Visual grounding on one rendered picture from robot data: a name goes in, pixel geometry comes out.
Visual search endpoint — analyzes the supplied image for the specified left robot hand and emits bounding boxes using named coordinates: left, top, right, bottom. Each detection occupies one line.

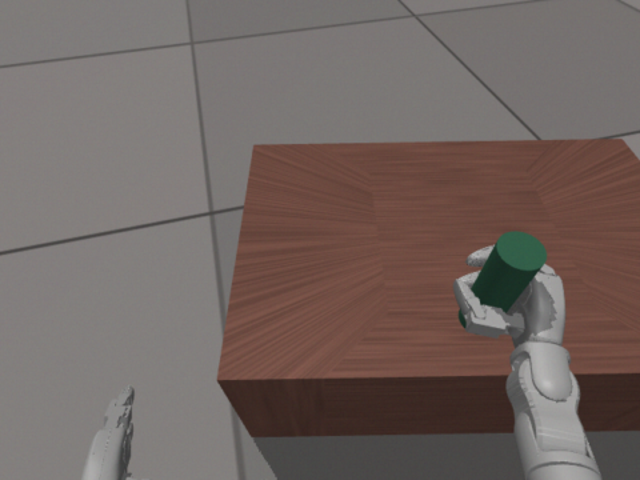
left=81, top=385, right=151, bottom=480

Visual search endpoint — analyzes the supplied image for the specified can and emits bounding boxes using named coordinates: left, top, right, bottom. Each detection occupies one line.
left=458, top=231, right=547, bottom=335

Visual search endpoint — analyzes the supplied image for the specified right robot arm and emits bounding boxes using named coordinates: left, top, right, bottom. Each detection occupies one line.
left=506, top=341, right=602, bottom=480

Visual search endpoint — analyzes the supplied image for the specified right robot hand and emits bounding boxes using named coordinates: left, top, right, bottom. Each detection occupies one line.
left=453, top=245, right=566, bottom=349

